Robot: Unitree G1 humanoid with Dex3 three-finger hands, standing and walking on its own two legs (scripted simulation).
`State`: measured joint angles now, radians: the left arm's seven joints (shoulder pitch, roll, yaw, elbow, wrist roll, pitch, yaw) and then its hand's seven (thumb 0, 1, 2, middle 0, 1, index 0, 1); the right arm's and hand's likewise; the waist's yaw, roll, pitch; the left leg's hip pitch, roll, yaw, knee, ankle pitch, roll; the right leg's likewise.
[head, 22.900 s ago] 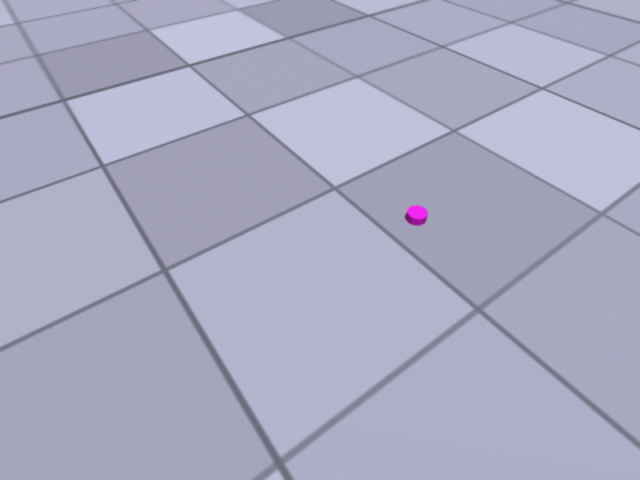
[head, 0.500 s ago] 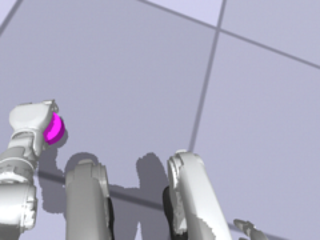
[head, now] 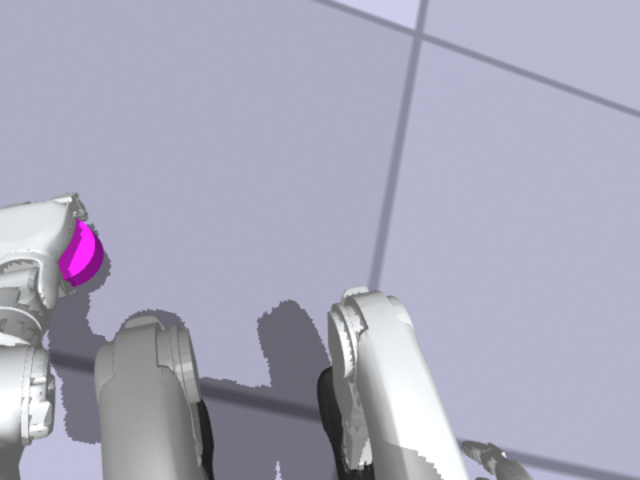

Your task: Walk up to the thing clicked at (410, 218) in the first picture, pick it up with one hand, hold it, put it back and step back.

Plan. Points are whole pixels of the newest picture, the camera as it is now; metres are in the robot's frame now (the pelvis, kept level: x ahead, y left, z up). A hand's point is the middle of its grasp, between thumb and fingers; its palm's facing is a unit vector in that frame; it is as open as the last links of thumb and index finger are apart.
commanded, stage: lower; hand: left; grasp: from above
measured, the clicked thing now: (62, 252) +0.44 +0.29 -0.20
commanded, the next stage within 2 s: rest in 0.28 s
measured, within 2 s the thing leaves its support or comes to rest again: rests again in 1.32 s
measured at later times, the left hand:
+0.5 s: hand (79, 264) +0.43 +0.28 -0.24, palm faces -0.44 -0.09 -0.89, open 11.3 cm
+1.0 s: hand (92, 266) +0.43 +0.28 -0.27, palm faces -0.45 -0.12 -0.89, open 11.3 cm
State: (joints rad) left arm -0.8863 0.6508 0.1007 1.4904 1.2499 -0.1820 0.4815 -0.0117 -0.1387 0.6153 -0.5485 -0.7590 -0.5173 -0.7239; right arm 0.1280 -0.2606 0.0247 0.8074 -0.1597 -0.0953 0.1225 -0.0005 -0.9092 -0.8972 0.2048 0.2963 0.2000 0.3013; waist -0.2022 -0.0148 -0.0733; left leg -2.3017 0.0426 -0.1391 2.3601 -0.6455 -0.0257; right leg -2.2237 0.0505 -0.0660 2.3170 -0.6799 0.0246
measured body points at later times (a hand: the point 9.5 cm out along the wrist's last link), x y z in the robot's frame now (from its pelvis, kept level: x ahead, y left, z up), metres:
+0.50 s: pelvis +0.01 +0.00 -0.03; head +0.25 +0.07 +0.34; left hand +0.45 +0.28 -0.19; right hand +0.07 -0.27 -0.14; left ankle +0.09 +0.14 -0.30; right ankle +0.10 -0.12 -0.30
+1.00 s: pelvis +0.01 +0.01 -0.05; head +0.26 +0.09 +0.32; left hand +0.45 +0.28 -0.22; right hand +0.05 -0.26 -0.13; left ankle +0.09 +0.14 -0.30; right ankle +0.10 -0.12 -0.30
